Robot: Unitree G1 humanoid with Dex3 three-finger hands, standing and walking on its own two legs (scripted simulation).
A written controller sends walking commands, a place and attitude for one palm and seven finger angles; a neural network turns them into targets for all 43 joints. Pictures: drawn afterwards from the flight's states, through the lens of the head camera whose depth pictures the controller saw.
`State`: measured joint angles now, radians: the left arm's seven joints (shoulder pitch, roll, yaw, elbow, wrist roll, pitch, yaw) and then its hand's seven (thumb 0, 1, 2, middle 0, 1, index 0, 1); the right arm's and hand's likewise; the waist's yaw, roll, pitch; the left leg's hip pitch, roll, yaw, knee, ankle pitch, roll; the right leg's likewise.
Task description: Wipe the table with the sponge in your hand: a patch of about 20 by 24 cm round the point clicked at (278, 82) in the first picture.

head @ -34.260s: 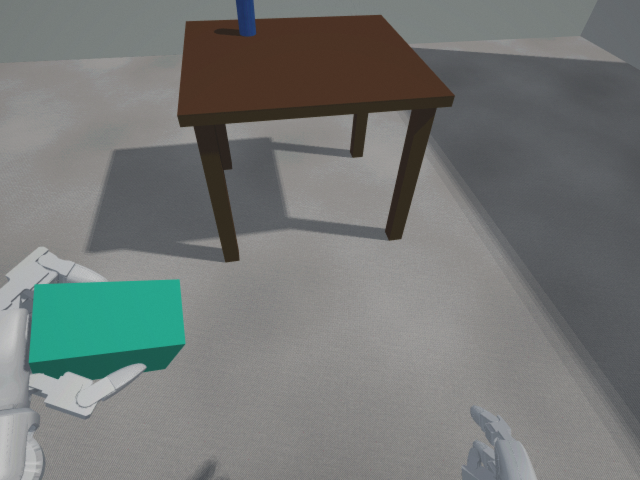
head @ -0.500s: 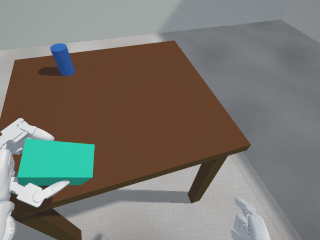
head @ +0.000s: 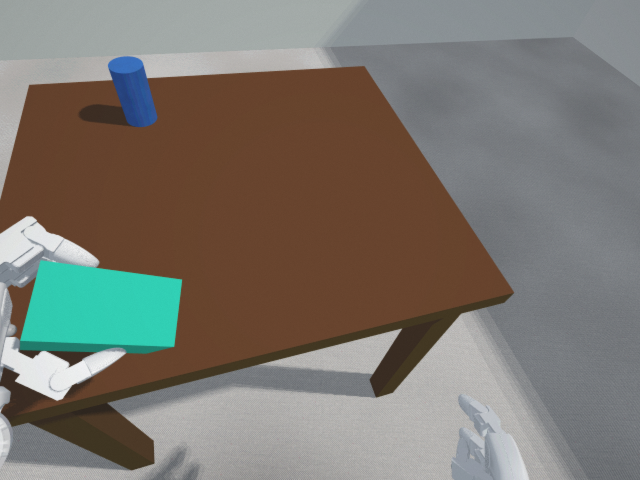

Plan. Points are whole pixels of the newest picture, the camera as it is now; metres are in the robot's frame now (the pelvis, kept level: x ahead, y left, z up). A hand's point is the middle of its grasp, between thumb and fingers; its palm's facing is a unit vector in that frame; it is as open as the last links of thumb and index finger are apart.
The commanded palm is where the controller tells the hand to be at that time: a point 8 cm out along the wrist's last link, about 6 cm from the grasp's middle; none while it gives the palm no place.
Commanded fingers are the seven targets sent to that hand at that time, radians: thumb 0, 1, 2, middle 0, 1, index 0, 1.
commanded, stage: come to a stop and stand still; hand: left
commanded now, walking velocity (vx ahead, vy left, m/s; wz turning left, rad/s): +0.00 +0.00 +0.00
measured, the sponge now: (122, 316) +0.24 +0.23 +0.10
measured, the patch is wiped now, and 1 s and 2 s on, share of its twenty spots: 0.00 0.00 0.00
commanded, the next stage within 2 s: look again from close up in 0.64 s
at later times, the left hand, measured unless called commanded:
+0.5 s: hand (78, 308) +0.22 +0.25 +0.15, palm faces +0.37 -0.86 -0.36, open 10.6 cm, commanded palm +0.16 +0.28 +0.17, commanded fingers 0.00 0.10 1.30 -1.20 -1.60 -1.20 -1.60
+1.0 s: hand (98, 313) +0.22 +0.23 +0.15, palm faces +0.34 -0.86 -0.39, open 10.6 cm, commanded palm +0.16 +0.27 +0.17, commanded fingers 0.00 0.10 1.30 -1.20 -1.60 -1.20 -1.60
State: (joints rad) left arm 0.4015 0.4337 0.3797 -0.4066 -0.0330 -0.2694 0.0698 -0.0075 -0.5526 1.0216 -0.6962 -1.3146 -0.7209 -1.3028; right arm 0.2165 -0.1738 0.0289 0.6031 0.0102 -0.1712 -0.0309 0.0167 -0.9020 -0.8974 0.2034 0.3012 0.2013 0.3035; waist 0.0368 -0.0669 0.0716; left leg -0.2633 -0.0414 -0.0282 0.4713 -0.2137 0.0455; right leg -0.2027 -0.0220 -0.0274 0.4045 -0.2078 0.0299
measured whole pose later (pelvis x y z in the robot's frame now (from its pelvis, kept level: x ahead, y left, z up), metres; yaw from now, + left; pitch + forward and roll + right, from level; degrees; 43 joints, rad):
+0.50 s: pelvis +0.00 +0.00 +0.00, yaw +0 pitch +0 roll -2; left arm 0.42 0.36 0.34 -0.44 -0.04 -0.22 0.09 -0.01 -0.55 1.02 -0.69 -1.32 -0.72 -1.31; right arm 0.19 -0.20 0.02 0.58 0.01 -0.14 -0.03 0.02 -0.90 -0.90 0.20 0.30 0.20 0.30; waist 0.04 -0.03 0.05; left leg -0.24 -0.03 -0.03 0.44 -0.20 0.04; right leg -0.17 -0.01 -0.03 0.34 -0.18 0.03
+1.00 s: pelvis +0.00 -0.01 +0.00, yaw -1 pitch +0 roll -1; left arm 0.45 0.36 0.33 -0.44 -0.04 -0.20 0.09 -0.01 -0.55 1.02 -0.69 -1.32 -0.72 -1.31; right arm 0.19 -0.21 0.01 0.59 0.01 -0.13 -0.04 0.02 -0.90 -0.90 0.20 0.30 0.20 0.30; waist 0.02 -0.01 0.05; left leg -0.24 -0.02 -0.03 0.43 -0.19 0.03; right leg -0.17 0.00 -0.03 0.33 -0.17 0.01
